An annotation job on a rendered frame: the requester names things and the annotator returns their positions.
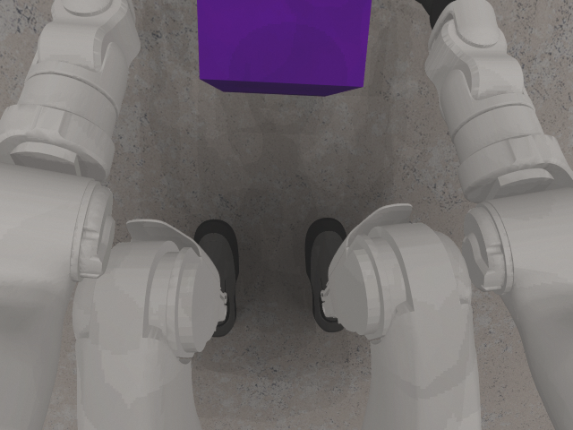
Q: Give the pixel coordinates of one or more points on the right robot forearm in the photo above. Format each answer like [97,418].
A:
[500,143]

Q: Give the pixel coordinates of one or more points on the robot left upper arm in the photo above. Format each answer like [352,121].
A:
[55,230]

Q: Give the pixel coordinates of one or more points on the right robot shin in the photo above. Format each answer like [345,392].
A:
[334,305]

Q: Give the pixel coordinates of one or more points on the robot right hand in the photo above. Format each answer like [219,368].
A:
[434,8]

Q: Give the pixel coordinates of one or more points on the right robot foot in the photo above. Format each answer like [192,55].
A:
[323,239]

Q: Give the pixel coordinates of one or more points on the carton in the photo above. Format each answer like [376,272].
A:
[289,47]

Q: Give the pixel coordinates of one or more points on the robot right upper arm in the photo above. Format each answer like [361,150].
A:
[521,248]

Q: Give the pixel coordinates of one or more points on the left robot forearm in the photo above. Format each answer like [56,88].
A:
[72,95]

